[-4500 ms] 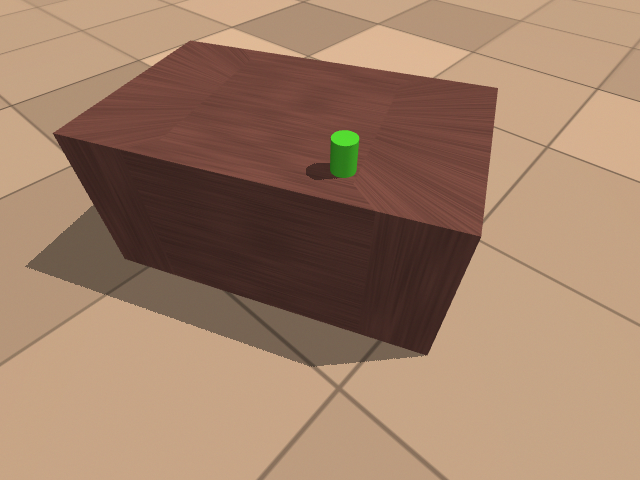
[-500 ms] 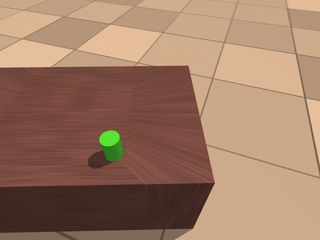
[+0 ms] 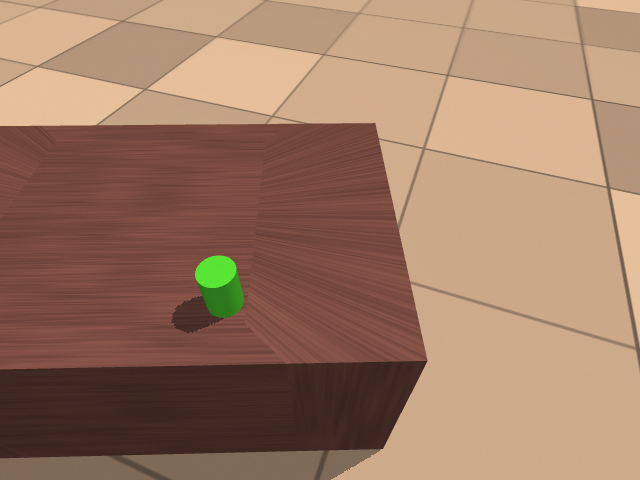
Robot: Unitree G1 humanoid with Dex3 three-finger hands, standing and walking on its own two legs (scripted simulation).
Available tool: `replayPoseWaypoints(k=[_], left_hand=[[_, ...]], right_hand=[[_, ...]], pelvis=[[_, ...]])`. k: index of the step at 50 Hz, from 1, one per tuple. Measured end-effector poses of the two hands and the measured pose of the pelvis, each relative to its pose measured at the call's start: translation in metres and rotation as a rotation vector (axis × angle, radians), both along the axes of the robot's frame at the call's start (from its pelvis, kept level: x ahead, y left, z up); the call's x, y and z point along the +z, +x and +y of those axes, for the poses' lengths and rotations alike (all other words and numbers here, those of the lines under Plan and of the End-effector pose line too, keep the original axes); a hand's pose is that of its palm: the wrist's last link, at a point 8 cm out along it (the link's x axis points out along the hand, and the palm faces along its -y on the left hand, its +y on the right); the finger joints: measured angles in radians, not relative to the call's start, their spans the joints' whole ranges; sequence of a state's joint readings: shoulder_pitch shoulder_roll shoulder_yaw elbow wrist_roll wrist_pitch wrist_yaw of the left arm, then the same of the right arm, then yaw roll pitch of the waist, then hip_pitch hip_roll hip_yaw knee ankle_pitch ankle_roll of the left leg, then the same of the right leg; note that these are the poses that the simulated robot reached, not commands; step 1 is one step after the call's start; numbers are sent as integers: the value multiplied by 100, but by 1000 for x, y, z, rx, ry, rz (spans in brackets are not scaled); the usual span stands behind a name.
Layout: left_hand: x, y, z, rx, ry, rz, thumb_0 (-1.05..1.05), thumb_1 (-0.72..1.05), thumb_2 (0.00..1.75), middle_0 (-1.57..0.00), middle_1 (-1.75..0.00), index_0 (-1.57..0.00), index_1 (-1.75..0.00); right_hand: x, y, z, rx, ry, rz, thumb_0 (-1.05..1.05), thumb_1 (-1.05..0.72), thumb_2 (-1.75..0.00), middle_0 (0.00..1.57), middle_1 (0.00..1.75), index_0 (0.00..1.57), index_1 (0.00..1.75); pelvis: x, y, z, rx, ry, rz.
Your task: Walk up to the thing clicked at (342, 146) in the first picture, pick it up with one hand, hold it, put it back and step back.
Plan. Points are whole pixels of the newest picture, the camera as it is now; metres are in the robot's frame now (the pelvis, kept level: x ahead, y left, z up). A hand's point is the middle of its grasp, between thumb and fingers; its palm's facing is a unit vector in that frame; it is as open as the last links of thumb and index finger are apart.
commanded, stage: stand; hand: left
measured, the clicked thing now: (220, 287) +0.48 +0.20 -0.13
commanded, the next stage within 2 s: go down in 2.00 s
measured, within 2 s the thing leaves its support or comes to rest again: neither
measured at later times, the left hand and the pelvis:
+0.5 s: hand out of the picture +0.05 +0.26 -0.16, palm faces -0.02 -0.94 -0.34, open 7.3 cm; pelvis -0.01 +0.00 +0.00, yaw +0 degrees
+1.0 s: hand out of the picture +0.06 +0.26 -0.16, palm faces -0.02 -0.94 -0.34, open 7.3 cm; pelvis +0.00 +0.00 +0.00, yaw +0 degrees
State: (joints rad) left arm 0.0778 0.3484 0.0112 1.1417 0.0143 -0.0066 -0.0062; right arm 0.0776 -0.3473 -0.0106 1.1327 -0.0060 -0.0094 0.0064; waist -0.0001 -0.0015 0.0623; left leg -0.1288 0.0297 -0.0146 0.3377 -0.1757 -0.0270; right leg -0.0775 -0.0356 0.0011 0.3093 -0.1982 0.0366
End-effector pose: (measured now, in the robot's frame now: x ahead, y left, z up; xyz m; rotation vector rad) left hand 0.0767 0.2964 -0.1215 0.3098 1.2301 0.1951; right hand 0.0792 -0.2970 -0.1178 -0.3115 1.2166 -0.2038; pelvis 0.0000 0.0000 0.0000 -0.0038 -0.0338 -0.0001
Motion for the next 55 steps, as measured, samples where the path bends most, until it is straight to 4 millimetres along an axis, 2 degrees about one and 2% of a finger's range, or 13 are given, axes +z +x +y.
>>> replayPoseWaypoints(k=[29, 55], left_hand=[[-1, -33, 6, 13, 5, 47, 0, 91, 89, -20, -30, -21, -30], [1, -20, 3, 4, 9, 20, 0, 91, 89, -20, -30, -21, -30]], right_hand=[[-3, -19, 2, 9, 6, 33, 0, -91, -89, 21, 30, 21, 30], [-2, -9, 1, 16, 7, 13, 0, -91, -89, 21, 30, 21, 30]], pelvis=[[0, -9, 1, 6, 3, 0], [-1, -4, 0, 5, 3, 0]])
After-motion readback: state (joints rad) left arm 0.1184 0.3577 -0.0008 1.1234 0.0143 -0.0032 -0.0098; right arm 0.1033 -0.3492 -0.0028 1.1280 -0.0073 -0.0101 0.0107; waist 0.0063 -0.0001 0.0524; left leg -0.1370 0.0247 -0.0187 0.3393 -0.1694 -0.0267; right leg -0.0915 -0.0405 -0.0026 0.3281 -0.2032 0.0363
